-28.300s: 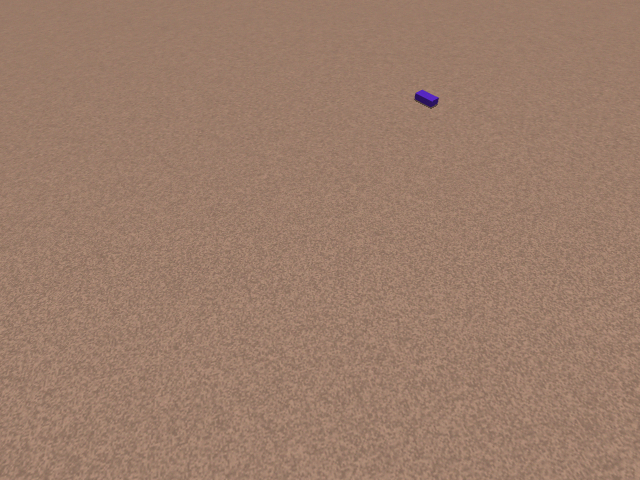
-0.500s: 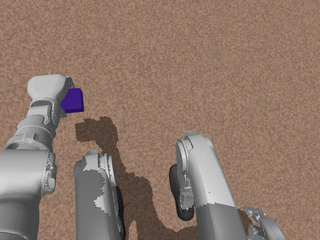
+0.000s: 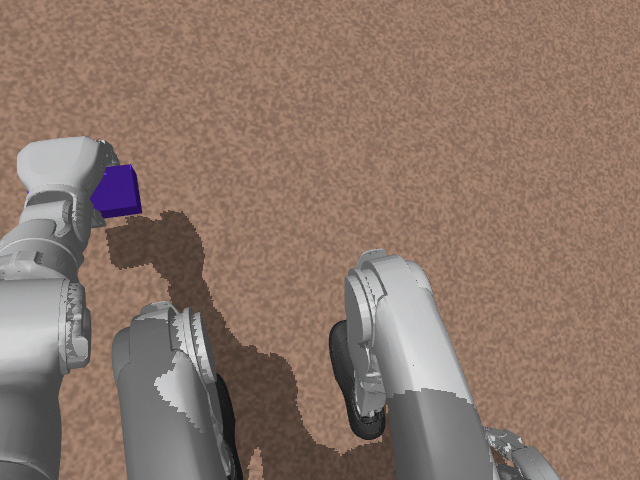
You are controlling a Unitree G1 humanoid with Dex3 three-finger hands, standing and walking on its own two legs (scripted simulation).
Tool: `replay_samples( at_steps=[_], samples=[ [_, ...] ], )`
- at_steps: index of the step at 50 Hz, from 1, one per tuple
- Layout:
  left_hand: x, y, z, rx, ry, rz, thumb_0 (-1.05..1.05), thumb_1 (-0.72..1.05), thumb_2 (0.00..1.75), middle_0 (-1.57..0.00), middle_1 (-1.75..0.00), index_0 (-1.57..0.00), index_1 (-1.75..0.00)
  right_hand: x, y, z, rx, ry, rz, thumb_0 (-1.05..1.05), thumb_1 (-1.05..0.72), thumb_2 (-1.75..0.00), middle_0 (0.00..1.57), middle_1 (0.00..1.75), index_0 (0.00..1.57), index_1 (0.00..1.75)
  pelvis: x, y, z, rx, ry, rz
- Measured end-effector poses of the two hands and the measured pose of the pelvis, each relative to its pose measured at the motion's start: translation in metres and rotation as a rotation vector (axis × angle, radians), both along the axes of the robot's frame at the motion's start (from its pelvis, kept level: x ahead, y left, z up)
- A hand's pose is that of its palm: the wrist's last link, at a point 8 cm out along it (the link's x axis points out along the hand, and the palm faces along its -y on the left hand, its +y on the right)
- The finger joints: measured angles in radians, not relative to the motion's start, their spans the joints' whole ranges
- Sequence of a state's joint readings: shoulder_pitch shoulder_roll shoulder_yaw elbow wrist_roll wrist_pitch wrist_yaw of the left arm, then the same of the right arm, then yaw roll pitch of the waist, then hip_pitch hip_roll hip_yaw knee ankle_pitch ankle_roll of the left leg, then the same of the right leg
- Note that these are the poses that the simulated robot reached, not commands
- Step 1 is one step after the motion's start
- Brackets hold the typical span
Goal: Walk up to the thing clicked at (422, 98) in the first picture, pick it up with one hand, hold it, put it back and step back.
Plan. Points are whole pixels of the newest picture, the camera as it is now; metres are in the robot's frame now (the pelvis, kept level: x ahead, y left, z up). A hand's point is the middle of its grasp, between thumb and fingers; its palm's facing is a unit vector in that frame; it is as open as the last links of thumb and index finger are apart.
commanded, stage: lower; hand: left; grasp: from above
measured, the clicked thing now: (87, 195) +0.49 +0.24 -0.20
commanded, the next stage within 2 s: rest in 0.36 s
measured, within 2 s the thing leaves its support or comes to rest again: rests again in 1.34 s
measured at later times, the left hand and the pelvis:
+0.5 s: hand (100, 204) +0.48 +0.23 -0.23, palm faces -0.46 -0.03 -0.89, open 8.8 cm; pelvis +0.00 +0.00 -0.03, yaw -2 degrees
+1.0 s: hand (111, 206) +0.49 +0.23 -0.27, palm faces -0.47 -0.08 -0.88, open 8.8 cm; pelvis +0.01 +0.01 -0.04, yaw -5 degrees
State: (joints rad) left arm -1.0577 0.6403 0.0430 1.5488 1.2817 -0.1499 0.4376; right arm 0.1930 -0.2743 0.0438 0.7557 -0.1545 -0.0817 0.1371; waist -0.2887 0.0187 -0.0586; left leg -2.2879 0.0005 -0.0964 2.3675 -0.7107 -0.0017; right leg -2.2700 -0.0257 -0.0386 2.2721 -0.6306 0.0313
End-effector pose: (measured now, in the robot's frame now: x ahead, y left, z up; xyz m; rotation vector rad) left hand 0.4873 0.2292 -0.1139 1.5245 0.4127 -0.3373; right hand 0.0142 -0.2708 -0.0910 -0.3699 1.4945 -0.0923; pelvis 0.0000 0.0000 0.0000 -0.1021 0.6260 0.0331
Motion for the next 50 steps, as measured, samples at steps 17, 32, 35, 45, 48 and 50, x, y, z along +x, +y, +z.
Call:
replay_samples(
  at_steps=[17, 32, 35, 45, 48, 50],
  samples=[
    [0.001, 0.000, -0.035, -0.018, 0.029, -0.018, 0.00, 0.16, 0.31, -0.88, -0.27, -0.90, -0.26, 0.007, -0.002, -0.007, -0.016, 0.001, 0.059, 0.00, -0.90, -0.89, 0.21, 0.30, 0.20, 0.30, 0.001, 0.001, -0.018, -0.019, -0.021, -0.009],
    [0.007, -0.002, -0.070, -0.014, 0.010, 0.001, 0.00, 0.18, 0.30, -0.87, -0.28, -0.88, -0.27, -0.007, 0.007, -0.014, 0.027, 0.049, 0.087, 0.00, -0.90, -0.89, 0.21, 0.30, 0.20, 0.30, 0.005, 0.002, -0.033, -0.040, -0.032, -0.023],
    [0.009, -0.003, -0.076, -0.020, 0.019, 0.006, 0.00, 0.18, 0.30, -0.87, -0.28, -0.88, -0.27, -0.009, 0.010, -0.015, 0.039, 0.056, 0.094, 0.00, -0.90, -0.89, 0.21, 0.30, 0.20, 0.30, 0.006, 0.002, -0.035, -0.045, -0.036, -0.026],
    [0.012, -0.004, -0.092, -0.044, 0.018, 0.010, 0.00, 0.19, 0.29, -0.86, -0.28, -0.87, -0.27, -0.011, 0.012, -0.008, 0.048, 0.070, 0.124, 0.00, -0.90, -0.89, 0.21, 0.30, 0.20, 0.30, 0.007, 0.004, -0.037, -0.064, -0.049, -0.036],
    [0.012, -0.002, -0.096, -0.053, 0.011, 0.020, 0.00, 0.19, 0.29, -0.86, -0.27, -0.88, -0.26, -0.011, 0.011, -0.005, 0.040, 0.069, 0.136, 0.00, -0.90, -0.89, 0.21, 0.30, 0.20, 0.30, 0.006, 0.005, -0.038, -0.072, -0.056, -0.038],
    [0.011, 0.000, -0.099, -0.054, 0.013, 0.024, 0.00, 0.19, 0.29, -0.86, -0.27, -0.88, -0.26, -0.012, 0.010, -0.003, 0.034, 0.071, 0.143, 0.00, -0.90, -0.89, 0.21, 0.30, 0.20, 0.30, 0.006, 0.005, -0.039, -0.076, -0.061, -0.039]
  ],
)
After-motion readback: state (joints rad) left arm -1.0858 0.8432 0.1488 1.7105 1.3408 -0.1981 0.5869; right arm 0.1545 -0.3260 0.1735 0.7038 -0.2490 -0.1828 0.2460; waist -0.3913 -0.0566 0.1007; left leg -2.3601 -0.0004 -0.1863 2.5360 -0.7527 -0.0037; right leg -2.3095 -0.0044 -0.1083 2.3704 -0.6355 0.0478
